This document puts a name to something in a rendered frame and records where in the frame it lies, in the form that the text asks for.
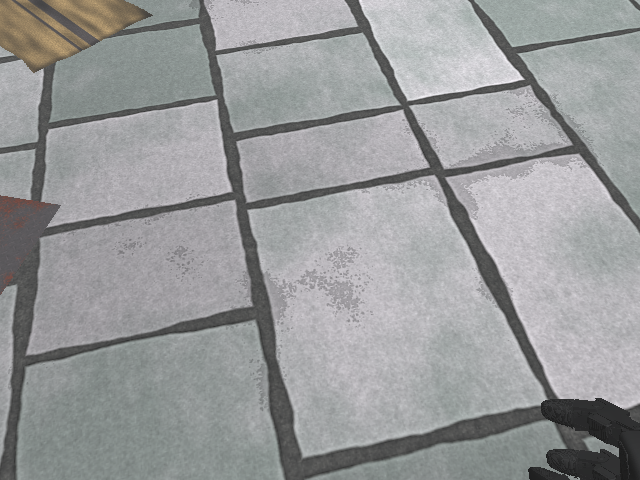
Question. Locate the right robot hand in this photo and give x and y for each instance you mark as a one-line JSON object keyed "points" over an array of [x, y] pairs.
{"points": [[603, 420]]}

